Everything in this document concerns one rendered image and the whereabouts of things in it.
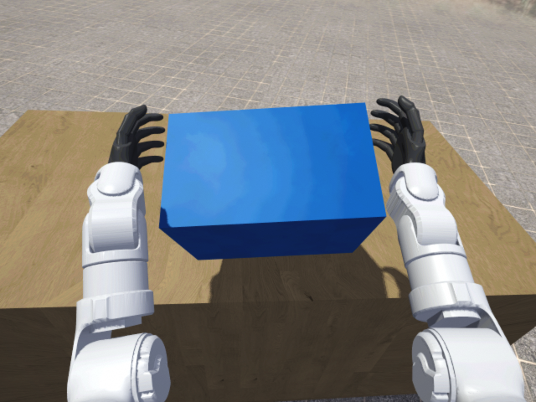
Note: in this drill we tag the right robot upper arm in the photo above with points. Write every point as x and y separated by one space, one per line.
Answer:
464 365

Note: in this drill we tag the left robot hand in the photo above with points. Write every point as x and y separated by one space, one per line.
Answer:
126 148

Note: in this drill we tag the robot left forearm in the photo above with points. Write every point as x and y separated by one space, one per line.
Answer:
114 257

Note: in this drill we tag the right robot hand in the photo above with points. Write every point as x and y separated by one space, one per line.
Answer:
408 143

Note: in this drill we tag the left robot upper arm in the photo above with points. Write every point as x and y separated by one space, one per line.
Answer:
131 368

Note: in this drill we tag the robot right forearm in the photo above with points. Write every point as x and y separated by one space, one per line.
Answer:
443 292

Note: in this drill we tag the pedestal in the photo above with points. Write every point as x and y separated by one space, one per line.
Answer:
260 329

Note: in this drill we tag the carton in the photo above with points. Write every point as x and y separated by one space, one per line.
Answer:
299 180

